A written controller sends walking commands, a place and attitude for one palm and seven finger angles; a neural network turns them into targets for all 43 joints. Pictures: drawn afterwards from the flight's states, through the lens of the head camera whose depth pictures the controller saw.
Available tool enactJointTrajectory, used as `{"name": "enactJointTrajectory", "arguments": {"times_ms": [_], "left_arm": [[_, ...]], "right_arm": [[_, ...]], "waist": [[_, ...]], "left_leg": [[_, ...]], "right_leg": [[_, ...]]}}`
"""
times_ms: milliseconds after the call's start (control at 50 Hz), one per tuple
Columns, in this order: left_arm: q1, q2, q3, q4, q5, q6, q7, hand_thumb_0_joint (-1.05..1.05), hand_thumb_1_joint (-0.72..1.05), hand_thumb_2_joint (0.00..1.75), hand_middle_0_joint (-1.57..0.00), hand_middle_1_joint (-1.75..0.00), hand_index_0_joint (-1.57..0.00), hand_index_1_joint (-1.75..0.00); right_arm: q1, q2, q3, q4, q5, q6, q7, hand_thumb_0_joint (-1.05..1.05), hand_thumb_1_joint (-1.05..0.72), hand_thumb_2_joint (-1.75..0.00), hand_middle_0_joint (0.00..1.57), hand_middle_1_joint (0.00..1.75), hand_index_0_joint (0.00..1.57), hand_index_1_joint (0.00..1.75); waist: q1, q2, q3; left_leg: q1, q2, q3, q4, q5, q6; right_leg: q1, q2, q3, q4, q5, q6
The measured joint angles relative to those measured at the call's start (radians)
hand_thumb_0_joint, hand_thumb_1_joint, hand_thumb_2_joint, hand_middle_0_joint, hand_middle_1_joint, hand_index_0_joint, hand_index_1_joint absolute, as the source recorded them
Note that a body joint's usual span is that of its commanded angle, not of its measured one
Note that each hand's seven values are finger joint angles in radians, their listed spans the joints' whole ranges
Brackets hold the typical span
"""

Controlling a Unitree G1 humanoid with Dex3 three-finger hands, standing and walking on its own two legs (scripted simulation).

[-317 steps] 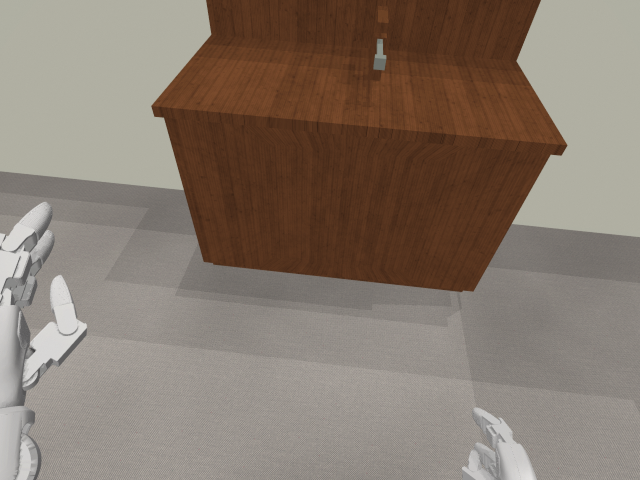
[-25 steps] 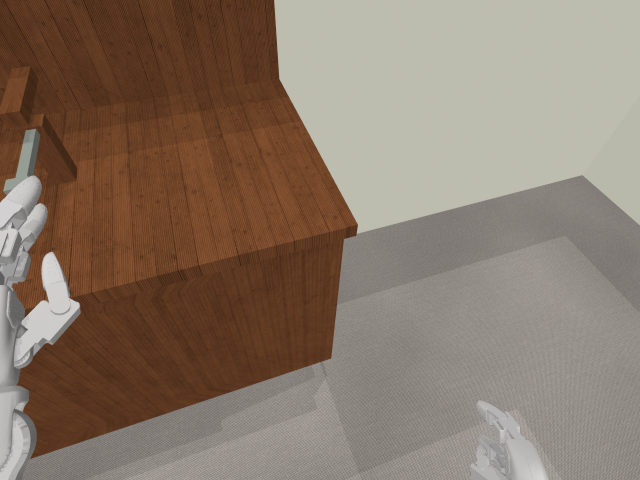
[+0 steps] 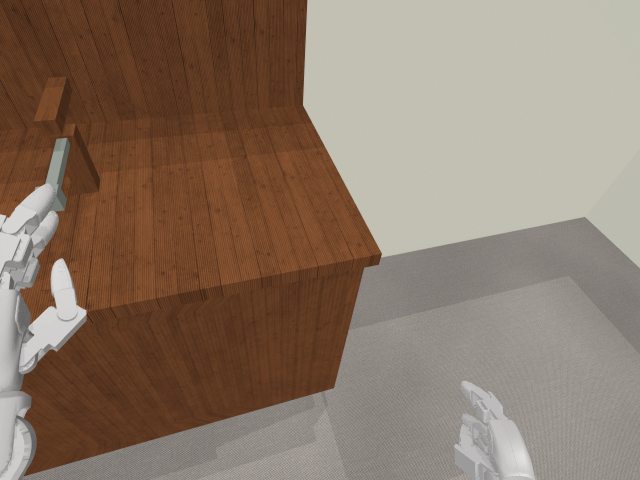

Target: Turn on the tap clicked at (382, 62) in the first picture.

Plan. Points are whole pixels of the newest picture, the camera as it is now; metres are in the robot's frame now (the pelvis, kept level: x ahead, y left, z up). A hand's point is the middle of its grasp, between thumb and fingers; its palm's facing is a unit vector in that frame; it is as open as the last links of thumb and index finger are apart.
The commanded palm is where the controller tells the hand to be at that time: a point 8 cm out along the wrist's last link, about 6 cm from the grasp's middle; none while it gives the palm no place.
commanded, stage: shuffle to correct the standing spot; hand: left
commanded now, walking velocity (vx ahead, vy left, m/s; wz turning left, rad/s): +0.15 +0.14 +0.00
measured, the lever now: (50, 198) +0.43 +0.42 +0.09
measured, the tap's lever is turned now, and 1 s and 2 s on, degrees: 0 0 0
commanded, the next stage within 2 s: come to a stop and stand still in 0.96 s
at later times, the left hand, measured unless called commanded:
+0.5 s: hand (80, 270) +0.25 +0.25 +0.18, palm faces +0.36 -0.85 -0.39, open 7.4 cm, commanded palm +0.18 +0.30 +0.18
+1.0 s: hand (67, 248) +0.26 +0.27 +0.19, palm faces +0.40 -0.82 -0.41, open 7.4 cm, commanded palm +0.21 +0.31 +0.18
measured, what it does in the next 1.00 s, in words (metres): steps on the spot: right foot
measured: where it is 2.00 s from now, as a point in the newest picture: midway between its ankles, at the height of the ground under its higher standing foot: outside the picture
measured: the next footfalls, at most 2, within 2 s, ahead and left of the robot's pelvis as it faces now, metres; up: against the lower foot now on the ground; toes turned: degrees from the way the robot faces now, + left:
right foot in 0.62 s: +0.14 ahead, -0.02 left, +0.00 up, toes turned +5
left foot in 1.08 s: +0.08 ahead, +0.19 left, +0.00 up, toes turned +6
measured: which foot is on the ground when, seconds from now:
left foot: down 0.00-0.64, up 0.66-1.00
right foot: down 0.00-0.32, up 0.34-0.60, down 0.62-1.00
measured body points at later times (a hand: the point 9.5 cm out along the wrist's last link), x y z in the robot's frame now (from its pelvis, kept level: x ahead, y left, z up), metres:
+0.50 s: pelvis +0.02 +0.02 +0.00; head +0.04 +0.03 +0.45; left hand +0.22 +0.30 +0.20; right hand +0.17 -0.20 -0.09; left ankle -0.02 +0.07 -0.73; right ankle +0.03 -0.06 -0.67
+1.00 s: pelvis +0.05 +0.03 +0.01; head +0.06 +0.03 +0.46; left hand +0.24 +0.31 +0.22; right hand +0.23 -0.22 -0.07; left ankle +0.07 +0.21 -0.71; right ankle +0.10 -0.03 -0.73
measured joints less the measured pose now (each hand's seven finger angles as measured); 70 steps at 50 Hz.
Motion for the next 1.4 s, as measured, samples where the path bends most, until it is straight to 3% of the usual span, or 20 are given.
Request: {"name": "enactJointTrajectory", "arguments": {"times_ms": [180,260,300,360,420,460,520,580,620,640,680,720,760,820,880,980,1060,1180,1280,1400], "left_arm": [[-0.012,0.004,0.028,-0.082,-0.004,-0.005,0.007,0.01,0.89,0.90,-0.21,-0.30,-0.21,-0.31],[-0.002,0.017,0.025,-0.103,-0.007,-0.018,0.008,0.01,0.89,0.90,-0.21,-0.30,-0.21,-0.31],[0.015,0.020,0.039,-0.114,-0.008,-0.021,0.013,0.01,0.89,0.90,-0.21,-0.30,-0.21,-0.31],[0.026,0.017,0.069,-0.110,-0.004,-0.013,0.019,0.01,0.89,0.90,-0.21,-0.30,-0.21,-0.31],[0.024,0.006,0.074,-0.093,0.004,0.009,0.020,0.01,0.89,0.90,-0.21,-0.30,-0.21,-0.31],[0.023,0.002,0.060,-0.096,0.008,0.023,0.018,0.01,0.89,0.90,-0.21,-0.30,-0.21,-0.31],[0.039,0.009,0.042,-0.116,0.008,0.022,0.013,0.01,0.89,0.90,-0.21,-0.30,-0.21,-0.31],[0.082,0.034,0.048,-0.124,0.000,0.014,0.005,0.01,0.89,0.90,-0.21,-0.30,-0.21,-0.31],[0.103,0.068,0.063,-0.119,-0.005,0.013,0.000,0.01,0.89,0.90,-0.21,-0.30,-0.21,-0.31],[0.095,0.083,0.069,-0.112,-0.004,0.011,-0.003,0.01,0.89,0.89,-0.21,-0.30,-0.21,-0.31],[0.057,0.078,0.075,-0.080,-0.010,0.003,-0.010,0.01,0.88,0.89,-0.21,-0.30,-0.22,-0.31],[0.038,0.050,0.084,-0.048,-0.014,0.000,-0.009,0.01,0.88,0.89,-0.21,-0.30,-0.22,-0.31],[0.037,0.011,0.084,-0.031,-0.012,0.004,-0.004,0.01,0.88,0.89,-0.21,-0.30,-0.22,-0.31],[0.036,-0.034,0.053,-0.035,-0.007,0.024,0.004,0.01,0.89,0.90,-0.21,-0.30,-0.21,-0.31],[0.033,-0.049,0.012,-0.056,0.000,0.033,0.010,0.01,0.89,0.90,-0.21,-0.30,-0.21,-0.31],[0.056,-0.008,0.017,-0.095,0.005,0.027,0.023,0.01,0.88,0.89,-0.21,-0.30,-0.22,-0.31],[0.046,0.017,0.048,-0.091,-0.002,0.018,0.034,0.01,0.88,0.89,-0.21,-0.30,-0.22,-0.31],[0.019,0.014,0.069,-0.029,-0.001,0.041,0.034,0.01,0.89,0.90,-0.21,-0.30,-0.21,-0.31],[-0.007,-0.028,0.023,-0.060,0.009,0.064,0.033,0.02,0.89,0.90,-0.21,-0.30,-0.21,-0.31],[0.005,-0.005,0.029,-0.128,-0.003,0.040,0.038,0.02,0.89,0.90,-0.21,-0.30,-0.21,-0.31]], "right_arm": [[0.018,-0.016,-0.011,0.009,0.008,0.023,0.017,0.01,-0.90,-0.89,0.20,0.30,0.20,0.30],[0.017,-0.017,-0.021,0.021,0.015,0.043,0.023,0.01,-0.90,-0.89,0.20,0.30,0.20,0.30],[0.020,-0.022,-0.021,0.025,0.016,0.055,0.023,0.01,-0.90,-0.89,0.20,0.30,0.20,0.30],[0.021,-0.011,-0.028,0.031,0.017,0.065,0.011,0.01,-0.90,-0.89,0.20,0.30,0.20,0.30],[0.030,0.011,-0.031,0.035,0.005,0.055,0.016,0.01,-0.90,-0.89,0.20,0.30,0.20,0.30],[0.046,0.018,-0.029,0.030,0.004,0.050,0.026,0.01,-0.90,-0.89,0.20,0.30,0.20,0.30],[0.064,0.020,-0.020,0.024,0.008,0.046,0.028,0.01,-0.90,-0.89,0.20,0.30,0.20,0.30],[0.071,0.011,-0.014,0.016,0.009,0.052,0.021,0.01,-0.90,-0.89,0.20,0.30,0.20,0.30],[0.078,0.000,-0.015,0.007,0.011,0.059,0.014,0.01,-0.90,-0.89,0.20,0.30,0.20,0.30],[0.073,-0.005,-0.021,0.010,0.013,0.061,0.012,0.01,-0.90,-0.89,0.20,0.30,0.20,0.30],[0.039,-0.019,-0.031,0.041,0.009,0.075,0.010,0.01,-0.90,-0.89,0.20,0.30,0.20,0.30],[0.018,-0.021,-0.036,0.062,0.007,0.087,0.019,0.01,-0.90,-0.89,0.20,0.30,0.20,0.30],[0.012,-0.025,-0.034,0.062,0.005,0.089,0.027,0.01,-0.90,-0.89,0.20,0.30,0.20,0.30],[0.013,-0.035,-0.031,0.055,0.000,0.074,0.020,0.01,-0.90,-0.89,0.20,0.30,0.20,0.30],[0.017,-0.046,-0.032,0.052,-0.008,0.043,0.001,0.01,-0.90,-0.89,0.20,0.30,0.20,0.30],[0.021,-0.056,-0.045,0.037,-0.011,0.010,-0.026,0.01,-0.90,-0.89,0.20,0.30,0.20,0.30],[0.035,-0.066,-0.060,0.020,0.003,0.006,-0.032,0.01,-0.90,-0.90,0.20,0.30,0.20,0.30],[0.033,-0.005,-0.035,0.039,0.017,0.023,-0.019,0.01,-0.90,-0.90,0.20,0.30,0.20,0.30],[0.030,0.032,0.001,0.051,0.013,0.010,-0.001,0.01,-0.90,-0.89,0.20,0.30,0.20,0.30],[-0.012,0.048,0.014,0.028,0.009,0.008,0.005,0.01,-0.90,-0.89,0.20,0.30,0.20,0.30]], "waist": [[-0.004,0.022,0.039],[-0.014,0.014,0.047],[-0.012,0.002,0.042],[-0.009,-0.021,0.043],[-0.020,-0.016,0.060],[-0.035,0.000,0.060],[-0.049,0.018,0.058],[-0.050,0.037,0.055],[-0.054,0.050,0.048],[-0.051,0.059,0.050],[-0.037,0.078,0.068],[-0.012,0.057,0.070],[0.003,0.031,0.061],[0.010,-0.003,0.046],[0.008,-0.031,0.037],[-0.001,-0.036,0.014],[-0.015,0.018,-0.005],[-0.009,-0.022,0.023],[-0.008,0.008,0.060],[-0.015,-0.001,0.084]], "left_leg": [[-0.016,-0.003,-0.009,0.084,-0.057,0.004],[-0.084,-0.010,-0.002,0.217,-0.045,-0.047],[-0.077,-0.010,0.003,0.188,-0.080,-0.052],[-0.047,-0.033,0.031,0.133,-0.095,0.030],[0.004,-0.038,0.039,0.064,-0.050,0.031],[0.032,-0.038,0.026,0.012,-0.025,0.028],[0.062,-0.039,0.014,-0.047,0.001,0.030],[0.067,-0.044,0.019,-0.040,-0.012,0.028],[0.032,-0.047,0.015,0.053,-0.060,0.021],[-0.021,-0.042,0.014,0.165,-0.086,0.005],[-0.150,-0.027,-0.011,0.457,-0.097,-0.024],[-0.255,-0.010,-0.026,0.646,-0.073,-0.049],[-0.334,0.034,-0.040,0.719,-0.005,-0.066],[-0.383,0.103,-0.053,0.645,0.082,-0.074],[-0.335,0.137,-0.027,0.431,0.106,-0.074],[-0.167,0.117,0.054,0.122,0.079,-0.064],[-0.037,0.093,0.075,-0.028,0.053,-0.046],[-0.004,0.071,0.092,0.009,0.005,-0.079],[0.011,0.111,0.061,0.030,-0.013,-0.082],[0.021,0.112,0.071,-0.006,0.010,-0.080]], "right_leg": [[-0.004,-0.005,-0.011,0.067,-0.054,0.004],[-0.020,-0.019,-0.013,0.112,-0.082,0.006],[-0.038,-0.028,0.000,0.147,-0.101,0.016],[-0.094,-0.033,0.035,0.279,-0.153,0.004],[-0.168,-0.002,0.025,0.499,-0.198,-0.020],[-0.211,0.015,-0.012,0.554,-0.172,-0.026],[-0.237,0.024,-0.068,0.458,-0.105,-0.030],[-0.202,0.027,-0.111,0.257,-0.022,-0.039],[-0.128,0.027,-0.137,0.096,0.063,-0.054],[-0.113,0.031,-0.148,0.077,0.046,-0.091],[-0.119,0.043,-0.167,0.118,0.014,-0.132],[-0.112,0.040,-0.154,0.119,0.012,-0.140],[-0.101,0.035,-0.137,0.088,0.032,-0.135],[-0.087,0.014,-0.121,0.033,0.060,-0.128],[-0.075,-0.020,-0.109,-0.009,0.079,-0.115],[-0.078,-0.054,-0.081,-0.015,0.077,-0.086],[-0.096,-0.042,-0.097,0.036,0.040,-0.061],[-0.095,-0.059,-0.060,0.118,-0.017,-0.031],[-0.018,-0.017,-0.094,0.024,0.019,-0.030],[-0.003,-0.011,-0.087,-0.032,0.059,-0.025]]}}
